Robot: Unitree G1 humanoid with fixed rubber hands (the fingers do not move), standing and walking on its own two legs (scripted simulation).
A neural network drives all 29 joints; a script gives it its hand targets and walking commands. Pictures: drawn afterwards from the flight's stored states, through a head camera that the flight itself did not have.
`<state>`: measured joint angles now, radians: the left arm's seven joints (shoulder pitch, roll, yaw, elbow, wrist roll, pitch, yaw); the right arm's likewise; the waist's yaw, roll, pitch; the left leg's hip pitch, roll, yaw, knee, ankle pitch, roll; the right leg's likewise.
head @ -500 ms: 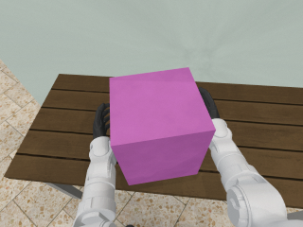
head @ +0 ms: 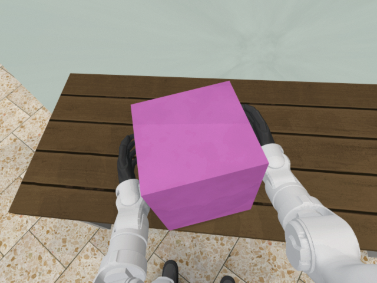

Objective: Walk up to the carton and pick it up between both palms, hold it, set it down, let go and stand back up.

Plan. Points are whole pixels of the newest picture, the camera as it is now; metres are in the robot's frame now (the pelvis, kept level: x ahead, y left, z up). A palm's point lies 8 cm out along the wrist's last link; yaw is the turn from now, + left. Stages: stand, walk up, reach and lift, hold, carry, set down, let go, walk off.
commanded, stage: set down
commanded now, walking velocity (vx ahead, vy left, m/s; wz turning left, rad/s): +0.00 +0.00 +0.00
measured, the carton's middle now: (196, 162) +0.37 +0.04 -0.04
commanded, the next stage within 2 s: none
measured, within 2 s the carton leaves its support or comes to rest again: rests again in 0.52 s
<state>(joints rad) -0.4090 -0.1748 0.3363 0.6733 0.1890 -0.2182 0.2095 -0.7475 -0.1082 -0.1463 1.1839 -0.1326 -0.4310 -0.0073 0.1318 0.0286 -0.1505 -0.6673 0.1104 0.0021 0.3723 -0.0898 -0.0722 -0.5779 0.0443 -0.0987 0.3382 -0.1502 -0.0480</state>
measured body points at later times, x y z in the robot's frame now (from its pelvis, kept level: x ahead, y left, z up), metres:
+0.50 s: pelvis -0.02 +0.00 -0.01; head +0.12 -0.02 +0.42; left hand +0.34 +0.18 -0.02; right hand +0.45 -0.11 -0.02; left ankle +0.02 +0.16 -0.74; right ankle -0.02 -0.09 -0.74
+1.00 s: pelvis -0.03 +0.00 -0.01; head +0.09 +0.00 +0.43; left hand +0.35 +0.19 +0.00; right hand +0.44 -0.13 +0.01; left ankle +0.02 +0.16 -0.74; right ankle -0.02 -0.09 -0.74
